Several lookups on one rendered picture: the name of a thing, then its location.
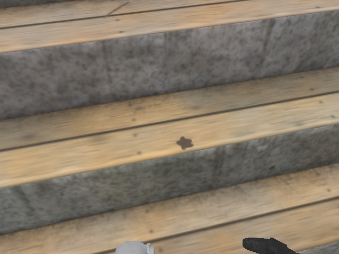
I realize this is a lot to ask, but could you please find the robot right hand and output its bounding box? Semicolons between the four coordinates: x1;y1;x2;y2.
243;238;300;254

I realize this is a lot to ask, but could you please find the robot left thigh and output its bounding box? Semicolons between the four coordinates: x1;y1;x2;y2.
115;241;155;254

